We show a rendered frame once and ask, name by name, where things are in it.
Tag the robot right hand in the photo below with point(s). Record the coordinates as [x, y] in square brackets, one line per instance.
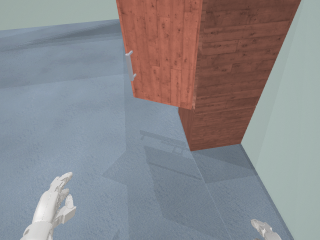
[265, 230]

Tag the handle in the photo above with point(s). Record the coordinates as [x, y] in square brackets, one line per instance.
[129, 66]

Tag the robot left hand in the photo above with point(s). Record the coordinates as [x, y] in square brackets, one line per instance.
[48, 210]

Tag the robot left forearm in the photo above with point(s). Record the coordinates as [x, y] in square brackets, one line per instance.
[40, 230]

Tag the cupboard door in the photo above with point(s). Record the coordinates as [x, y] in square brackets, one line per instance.
[164, 38]

